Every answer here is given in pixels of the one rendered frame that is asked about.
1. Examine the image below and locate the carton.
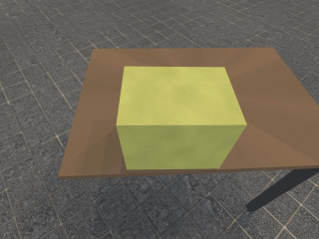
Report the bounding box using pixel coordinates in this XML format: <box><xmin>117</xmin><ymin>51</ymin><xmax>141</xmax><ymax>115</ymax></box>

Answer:
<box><xmin>116</xmin><ymin>66</ymin><xmax>247</xmax><ymax>170</ymax></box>

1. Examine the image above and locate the table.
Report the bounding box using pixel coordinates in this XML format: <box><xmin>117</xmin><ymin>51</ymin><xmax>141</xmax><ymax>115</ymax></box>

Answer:
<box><xmin>58</xmin><ymin>47</ymin><xmax>319</xmax><ymax>212</ymax></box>

